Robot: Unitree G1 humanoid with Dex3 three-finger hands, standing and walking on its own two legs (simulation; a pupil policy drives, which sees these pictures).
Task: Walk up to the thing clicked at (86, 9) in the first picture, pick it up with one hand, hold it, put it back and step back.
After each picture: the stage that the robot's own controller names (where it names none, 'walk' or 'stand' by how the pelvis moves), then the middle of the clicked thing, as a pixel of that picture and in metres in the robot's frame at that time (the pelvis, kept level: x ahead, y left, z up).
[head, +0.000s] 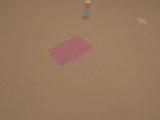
stand; (87, 10) +1.93 -0.12 -0.66
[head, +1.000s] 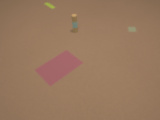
walk; (74, 23) +1.78 +0.17 -0.64
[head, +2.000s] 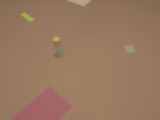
walk; (58, 47) +1.18 +0.30 -0.65
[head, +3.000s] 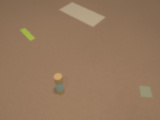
walk; (59, 84) +0.73 +0.22 -0.64
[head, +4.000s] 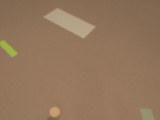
stand; (55, 118) +0.43 +0.12 -0.64
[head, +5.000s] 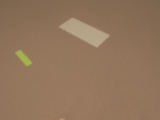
stand; out of the picture +0.38 +0.14 -0.65
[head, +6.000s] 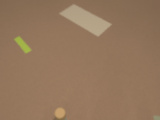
stand; (61, 118) +0.40 +0.14 -0.64
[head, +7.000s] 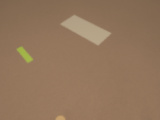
stand; out of the picture +0.40 +0.15 -0.66
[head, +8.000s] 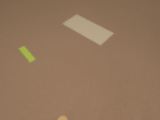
stand; out of the picture +0.40 +0.14 -0.66
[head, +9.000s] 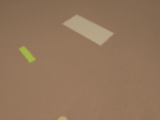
stand; out of the picture +0.39 +0.14 -0.66
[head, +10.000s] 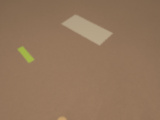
go down; out of the picture +0.39 +0.14 -0.66
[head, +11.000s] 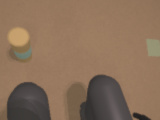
go down; (22, 48) +0.48 +0.17 -0.26
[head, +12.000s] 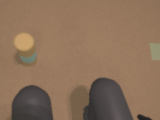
approach; (27, 52) +0.48 +0.17 -0.27
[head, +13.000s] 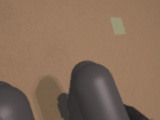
close in; out of the picture +0.47 +0.22 -0.17
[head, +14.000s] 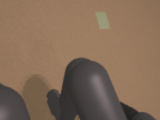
close; out of the picture +0.47 +0.23 -0.17
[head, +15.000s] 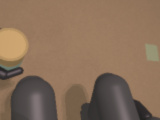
lift; (9, 56) +0.37 +0.23 -0.06
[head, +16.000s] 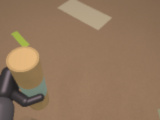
hold; (32, 84) +0.31 +0.15 +0.08
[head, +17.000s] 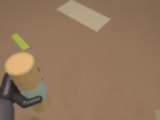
hold; (32, 87) +0.31 +0.16 +0.04
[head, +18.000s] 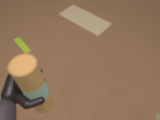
hold; (35, 88) +0.31 +0.16 +0.05
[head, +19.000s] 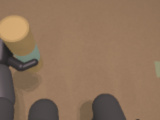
crouch; (26, 50) +0.43 +0.16 -0.02
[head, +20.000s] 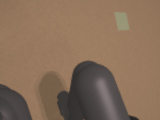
lower; out of the picture +0.46 +0.24 -0.16
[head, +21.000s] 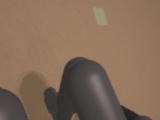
lower; out of the picture +0.46 +0.25 -0.18
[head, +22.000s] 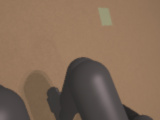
lower; out of the picture +0.46 +0.25 -0.18
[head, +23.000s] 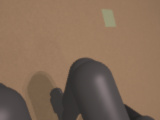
lower; out of the picture +0.45 +0.25 -0.17
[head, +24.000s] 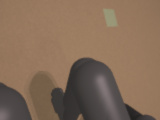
rest; out of the picture +0.45 +0.24 -0.17
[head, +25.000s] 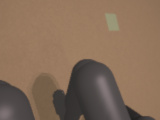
open; out of the picture +0.45 +0.22 -0.18
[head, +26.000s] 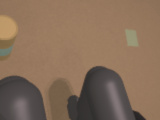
stand; (2, 42) +0.45 +0.20 -0.20
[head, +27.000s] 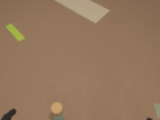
stand; (58, 113) +0.39 +0.12 -0.56
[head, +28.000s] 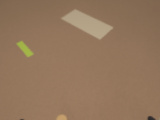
stand; out of the picture +0.39 +0.13 -0.60
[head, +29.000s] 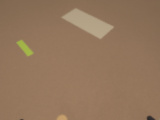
stand; out of the picture +0.38 +0.12 -0.60
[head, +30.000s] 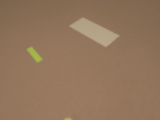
stand; out of the picture +0.40 +0.11 -0.66
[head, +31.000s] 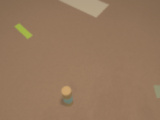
walk; (67, 97) +0.51 +0.12 -0.63
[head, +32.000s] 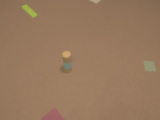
walk; (67, 62) +0.82 +0.11 -0.62
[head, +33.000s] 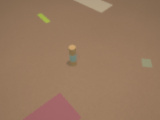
stand; (72, 56) +1.08 +0.15 -0.64
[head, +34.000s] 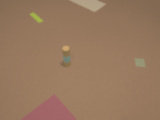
stand; (66, 57) +1.05 +0.14 -0.66
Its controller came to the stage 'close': yes
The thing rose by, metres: 0.69
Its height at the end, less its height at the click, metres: +0.00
